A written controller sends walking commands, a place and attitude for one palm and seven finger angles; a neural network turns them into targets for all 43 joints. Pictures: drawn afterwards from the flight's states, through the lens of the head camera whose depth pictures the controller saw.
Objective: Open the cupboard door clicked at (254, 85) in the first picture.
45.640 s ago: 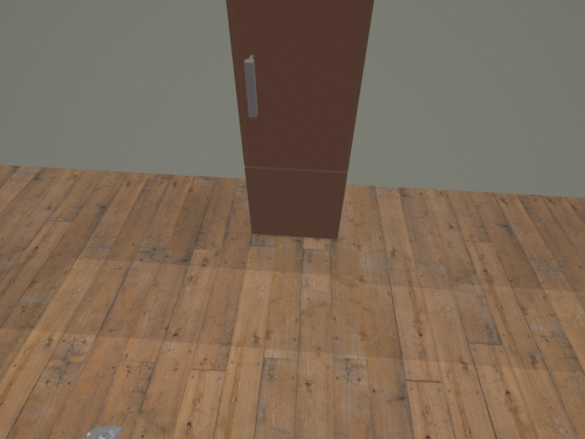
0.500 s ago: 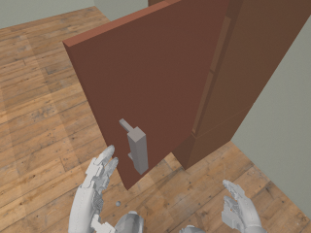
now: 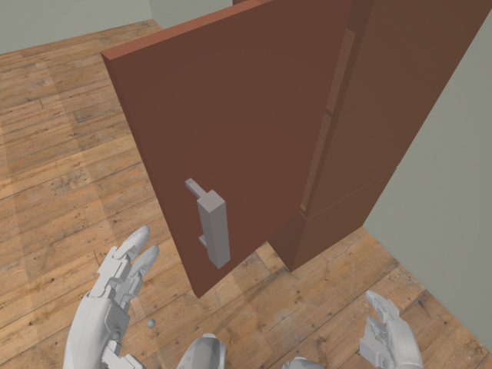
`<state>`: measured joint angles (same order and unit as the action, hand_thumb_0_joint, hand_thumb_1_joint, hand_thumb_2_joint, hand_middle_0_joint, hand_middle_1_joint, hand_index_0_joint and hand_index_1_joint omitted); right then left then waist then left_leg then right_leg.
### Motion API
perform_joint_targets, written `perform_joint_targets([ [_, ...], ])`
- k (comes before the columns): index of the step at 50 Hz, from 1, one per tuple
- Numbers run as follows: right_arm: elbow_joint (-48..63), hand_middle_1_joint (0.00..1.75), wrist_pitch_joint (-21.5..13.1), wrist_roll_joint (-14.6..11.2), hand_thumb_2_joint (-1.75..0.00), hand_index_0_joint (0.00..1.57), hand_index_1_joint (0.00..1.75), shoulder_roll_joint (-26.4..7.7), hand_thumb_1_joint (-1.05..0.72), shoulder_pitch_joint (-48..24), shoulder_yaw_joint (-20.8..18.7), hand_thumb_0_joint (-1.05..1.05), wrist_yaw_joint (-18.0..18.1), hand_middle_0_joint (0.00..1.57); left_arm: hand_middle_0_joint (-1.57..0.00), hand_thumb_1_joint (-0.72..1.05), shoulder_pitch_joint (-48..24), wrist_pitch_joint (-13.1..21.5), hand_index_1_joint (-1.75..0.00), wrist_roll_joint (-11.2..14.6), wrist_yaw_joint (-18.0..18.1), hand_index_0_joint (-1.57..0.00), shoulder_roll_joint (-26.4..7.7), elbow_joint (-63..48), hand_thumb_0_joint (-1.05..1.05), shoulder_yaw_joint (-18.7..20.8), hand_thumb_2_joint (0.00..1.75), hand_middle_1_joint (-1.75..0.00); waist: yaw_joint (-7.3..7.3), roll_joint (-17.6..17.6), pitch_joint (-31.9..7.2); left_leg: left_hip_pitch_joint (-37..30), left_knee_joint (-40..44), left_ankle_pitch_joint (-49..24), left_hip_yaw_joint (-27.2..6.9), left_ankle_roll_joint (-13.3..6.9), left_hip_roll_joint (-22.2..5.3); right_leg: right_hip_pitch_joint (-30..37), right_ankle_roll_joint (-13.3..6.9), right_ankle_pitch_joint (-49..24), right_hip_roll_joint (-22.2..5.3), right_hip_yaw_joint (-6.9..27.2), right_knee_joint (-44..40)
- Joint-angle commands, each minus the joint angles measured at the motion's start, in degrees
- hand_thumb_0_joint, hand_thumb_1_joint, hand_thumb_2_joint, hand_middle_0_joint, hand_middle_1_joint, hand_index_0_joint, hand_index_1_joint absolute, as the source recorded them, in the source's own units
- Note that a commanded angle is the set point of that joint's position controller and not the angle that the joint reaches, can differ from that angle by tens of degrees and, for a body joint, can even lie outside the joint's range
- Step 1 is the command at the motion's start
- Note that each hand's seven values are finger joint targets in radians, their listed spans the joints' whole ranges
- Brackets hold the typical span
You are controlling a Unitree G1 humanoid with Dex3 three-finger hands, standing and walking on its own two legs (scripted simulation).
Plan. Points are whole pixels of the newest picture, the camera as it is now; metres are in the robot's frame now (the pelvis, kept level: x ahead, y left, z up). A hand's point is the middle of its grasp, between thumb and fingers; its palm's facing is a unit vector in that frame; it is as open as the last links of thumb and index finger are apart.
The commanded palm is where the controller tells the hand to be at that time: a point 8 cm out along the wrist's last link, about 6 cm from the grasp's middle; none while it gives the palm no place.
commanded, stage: draw the hand back to the body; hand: left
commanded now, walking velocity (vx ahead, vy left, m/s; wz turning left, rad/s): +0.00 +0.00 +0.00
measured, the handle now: (207, 225) +0.32 +0.09 +0.08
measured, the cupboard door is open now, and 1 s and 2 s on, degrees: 100 100 100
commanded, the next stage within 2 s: step back with the hand held close in 1.46 s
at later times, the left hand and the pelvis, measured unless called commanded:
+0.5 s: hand (82, 277) +0.20 +0.20 +0.16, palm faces +0.10 -0.97 -0.24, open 15.6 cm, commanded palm +0.16 +0.25 +0.18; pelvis +0.03 +0.02 +0.05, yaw +0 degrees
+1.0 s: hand out of the picture +0.23 +0.27 +0.24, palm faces +0.38 -0.83 -0.40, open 10.0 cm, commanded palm +0.19 +0.32 +0.26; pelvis +0.05 +0.03 +0.10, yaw -1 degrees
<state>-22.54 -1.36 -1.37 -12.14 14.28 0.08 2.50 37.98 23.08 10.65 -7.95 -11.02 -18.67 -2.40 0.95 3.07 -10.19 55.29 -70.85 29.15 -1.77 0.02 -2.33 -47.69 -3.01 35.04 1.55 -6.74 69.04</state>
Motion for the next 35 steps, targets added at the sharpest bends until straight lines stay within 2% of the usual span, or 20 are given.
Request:
perform_joint_targets([
  [1,11.21,0.3,-2.72,-0.8,-0.9,0.2,0.3,-5.03,-0.9,-4.2,-2.5,0.0,0.9,0.2,-0.15,-0.5,2.11,0.12,-0.3,1.58,0.45,-0.15,-6.63,-15.05,0.0,6.16,0.3,-0.3,-0.28,-1.37,-6.11,-12.68,12.83,-7.12,0.2,-1.82,2.57,6.46,2.13,-9.09,-0.13,8.01,-19.31],
  [3,11.24,0.3,-2.51,-1.01,-0.9,0.2,0.3,-5.2,-0.9,-4.45,-2.24,0.0,1.28,0.2,-0.15,-0.5,1.61,-2.42,-0.3,2.13,0.76,-0.15,-6.26,-14.3,0.0,6.82,0.3,-0.3,-0.44,-1.96,-4.77,-13.49,14.28,-6.29,-0.17,-1.96,2.51,6.8,2.23,-7.69,0.16,7.32,-20.79],
  [4,11.23,0.3,-2.56,-1.09,-0.9,0.2,0.3,-5.18,-0.9,-4.39,-1.98,0.0,1.4,0.2,-0.15,-0.5,1.51,-3.34,-0.3,2.75,0.74,-0.15,-5.27,-13.67,0.0,6.62,0.3,-0.3,-0.88,-3.64,-3.45,-13.44,14.75,-6.07,-0.19,-1.94,2.59,7.26,2.48,-7.47,0.05,7.25,-21.65],
  [9,11.01,0.3,-3.65,-1.28,-0.9,0.2,0.3,-5.95,-0.9,-4.22,-1.38,0.0,1.97,0.2,-0.15,-0.5,0.75,-5.32,-0.3,4.15,-0.46,-0.15,-6.39,-14.64,0.0,7.81,0.3,-0.3,-0.92,-2.56,-1.18,-16.59,17.8,-6.91,-0.67,-1.99,2.46,8.73,2.47,-9.0,0.2,5.98,-23.48],
  [12,10.4,0.3,-4.66,-1.23,-0.9,0.2,0.3,-6.14,-0.9,-3.27,-1.13,0.0,2.08,0.2,-0.15,-0.5,-1.21,-5.14,-0.3,4.37,-1.28,-0.15,-8.01,-16.81,0.0,9.0,0.3,-0.3,-1.08,-1.17,-1.62,-19.29,19.32,-8.44,-0.93,-2.11,2.37,9.67,2.37,-11.4,0.44,5.09,-23.76],
  [14,9.95,0.3,-5.09,-1.35,-0.9,0.2,0.3,-6.14,-0.9,-3.46,-1.23,0.0,2.05,0.2,-0.15,-0.5,-0.08,-5.15,-0.3,4.92,-1.7,-0.15,-9.13,-16.76,0.0,11.1,0.3,-0.3,-0.37,-1.25,-2.38,-20.5,20.08,-10.31,-0.95,-2.04,2.39,11.42,2.26,-13.89,0.56,4.85,-23.92],
  [16,9.98,0.3,-5.62,-1.65,-0.9,0.2,0.3,-6.12,-0.9,-3.38,-0.98,0.0,1.78,0.2,-0.15,-0.43,0.12,-5.47,-0.3,5.25,-2.2,-0.15,-8.96,-18.54,0.0,11.05,0.33,-0.3,-0.06,1.98,-2.88,-23.14,21.58,-11.98,-1.05,-1.94,2.28,11.9,2.03,-16.36,0.94,3.45,-23.46],
  [19,9.31,0.3,-6.15,-1.87,-0.9,0.2,0.3,-6.36,-0.9,-3.5,-0.93,0.0,1.73,0.2,-0.16,-0.32,-0.62,-7.18,-0.3,6.22,-2.69,-0.16,-10.24,-18.3,0.0,13.5,0.37,-0.3,-0.06,0.78,-2.98,-24.38,22.73,-12.97,-1.25,-1.84,2.18,13.63,2.13,-17.88,1.04,3.04,-24.42],
  [20,10.54,0.3,-4.73,-1.07,-0.9,0.2,0.3,-6.34,-0.9,-3.54,-1.22,0.0,3.76,0.2,-0.16,-0.29,1.19,-10.91,-0.3,-2.32,4.8,-0.16,-18.22,-23.27,0.0,14.96,0.39,-0.3,3.52,1.81,-4.02,-26.2,25.56,-13.32,0.13,-1.7,1.19,15.12,1.27,-18.15,-0.77,7.09,-28.51],
  [21,10.58,0.3,-4.17,-0.84,-0.9,0.2,0.3,-5.2,-0.9,-3.11,-0.4,0.0,4.4,0.2,-0.16,-0.26,2.86,-13.61,-0.3,-3.3,8.11,-0.16,-12.97,-23.38,0.0,12.04,0.4,-0.3,1.62,2.38,-1.03,-27.55,26.5,-13.59,0.28,-1.75,1.35,14.94,1.28,-18.21,-1.02,6.26,-29.62],
  [22,10.3,0.3,-3.86,-0.89,-0.9,0.2,0.3,-5.22,-0.9,-2.79,-0.44,0.0,4.58,0.2,-0.16,-0.22,3.77,-15.29,-0.3,-3.8,9.55,-0.16,-11.38,-23.28,0.0,11.19,0.42,-0.3,1.3,0.94,-0.61,-28.2,26.87,-14.01,0.01,-1.66,1.17,15.15,1.5,-18.67,-1.08,5.54,-29.67],
  [23,9.69,0.3,-3.73,-0.65,-0.9,0.2,0.3,-5.26,-0.9,-2.47,-0.21,0.0,4.51,0.2,-0.16,-0.18,3.17,-16.54,-0.3,-4.81,10.73,-0.16,-10.67,-23.58,0.0,10.58,0.43,-0.3,1.2,1.06,-0.15,-29.02,27.25,-15.25,-0.01,-1.87,1.13,16.4,1.5,-19.9,-0.94,5.38,-30.3],
  [26,8.73,0.3,-2.79,-0.47,-0.9,0.2,0.3,-5.49,-0.9,-3.01,0.06,0.0,4.74,0.2,-0.16,-0.08,3.71,-19.12,-0.3,-6.35,13.51,-0.16,-12.7,-22.93,0.0,12.55,0.48,-0.3,1.08,0.19,0.49,-31.45,29.14,-18.36,0.25,-1.96,0.71,19.58,1.77,-22.78,-1.13,4.52,-31.6],
  [28,8.04,0.3,-3.12,-0.2,-0.9,0.2,0.3,-5.83,-0.9,-3.52,0.32,0.0,4.96,0.2,-0.17,-0.01,1.0,-19.44,-0.3,-7.1,14.84,-0.17,-14.11,-23.0,0.0,13.99,0.51,-0.3,1.05,-2.23,0.96,-33.38,30.87,-18.65,0.0,-2.03,0.65,21.18,1.81,-22.89,-1.08,4.37,-33.35],
  [30,7.73,0.3,-3.54,-0.21,-0.9,0.2,0.3,-5.92,-0.9,-3.56,0.6,0.0,5.02,0.2,-0.17,0.06,-0.53,-19.62,-0.3,-7.44,15.66,-0.17,-14.3,-24.22,0.0,14.07,0.54,-0.3,0.96,-0.06,0.66,-36.01,32.73,-18.99,-0.17,-2.05,0.54,22.42,1.83,-22.83,-1.43,4.38,-34.25],
  [33,6.38,0.3,-4.38,-0.03,-0.9,0.2,0.3,-6.27,-0.9,-4.25,0.89,0.0,5.05,0.2,-0.17,0.17,-2.9,-19.81,-0.3,-7.79,16.61,-0.17,-15.93,-24.68,0.0,16.04,0.58,-0.3,1.34,-0.57,0.9,-38.51,34.94,-20.84,-0.6,-1.96,0.4,25.44,1.65,-23.87,-1.46,4.32,-36.08],
  [35,5.43,0.3,-4.99,0.07,-0.9,0.2,0.3,-6.26,-0.9,-4.55,1.1,0.0,4.82,0.2,-0.18,0.23,-3.53,-19.99,-0.3,-7.75,16.86,-0.18,-15.9,-24.22,0.0,16.9,0.62,-0.3,1.39,0.38,1.74,-40.11,36.5,-22.41,-0.59,-1.86,0.29,26.75,1.82,-24.84,-1.54,4.21,-37.15],
])
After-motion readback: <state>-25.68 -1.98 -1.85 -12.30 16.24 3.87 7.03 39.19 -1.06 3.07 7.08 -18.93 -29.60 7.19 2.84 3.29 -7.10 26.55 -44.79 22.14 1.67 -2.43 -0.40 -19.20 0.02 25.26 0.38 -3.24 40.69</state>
